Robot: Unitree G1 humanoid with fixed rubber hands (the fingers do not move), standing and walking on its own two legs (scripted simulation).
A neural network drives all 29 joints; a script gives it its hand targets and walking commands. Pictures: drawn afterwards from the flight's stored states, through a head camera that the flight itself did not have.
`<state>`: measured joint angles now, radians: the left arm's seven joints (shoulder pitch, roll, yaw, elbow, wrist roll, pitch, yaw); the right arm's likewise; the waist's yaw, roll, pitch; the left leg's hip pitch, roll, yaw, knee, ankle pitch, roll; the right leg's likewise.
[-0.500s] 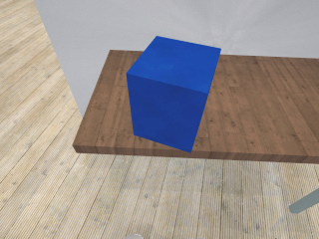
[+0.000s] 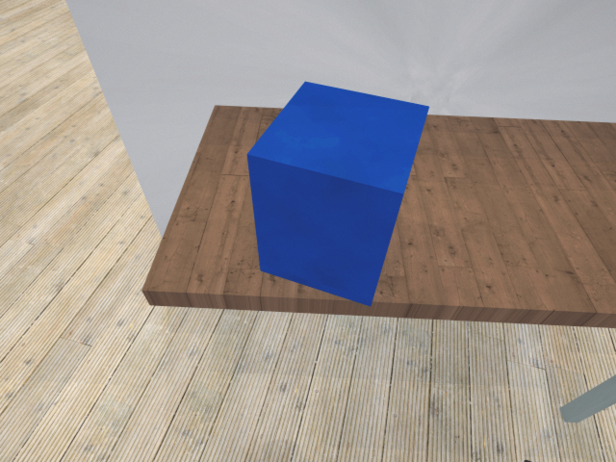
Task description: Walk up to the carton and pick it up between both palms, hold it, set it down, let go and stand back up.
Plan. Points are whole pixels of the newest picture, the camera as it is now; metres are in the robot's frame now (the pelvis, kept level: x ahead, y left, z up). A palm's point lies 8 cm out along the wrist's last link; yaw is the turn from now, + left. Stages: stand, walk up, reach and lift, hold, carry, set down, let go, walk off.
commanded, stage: walk up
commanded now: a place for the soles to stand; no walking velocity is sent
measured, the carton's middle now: (338, 195) +0.50 -0.02 +0.06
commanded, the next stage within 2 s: reach and lift in 1.20 s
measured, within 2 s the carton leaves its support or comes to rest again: neither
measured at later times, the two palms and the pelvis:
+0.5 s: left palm out of the picture +0.10 +0.30 -0.11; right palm out of the picture +0.10 -0.30 -0.09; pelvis +0.02 -0.01 +0.00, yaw +0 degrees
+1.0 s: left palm out of the picture +0.09 +0.29 -0.11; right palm out of the picture +0.10 -0.31 -0.09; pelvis +0.02 -0.02 +0.00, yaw +0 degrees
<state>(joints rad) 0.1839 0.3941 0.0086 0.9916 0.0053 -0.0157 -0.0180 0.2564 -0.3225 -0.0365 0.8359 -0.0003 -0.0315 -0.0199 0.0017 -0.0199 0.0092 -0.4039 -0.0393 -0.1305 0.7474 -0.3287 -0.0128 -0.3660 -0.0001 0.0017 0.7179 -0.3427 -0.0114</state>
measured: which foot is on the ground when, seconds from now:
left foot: down 0.00-1.00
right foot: down 0.00-1.00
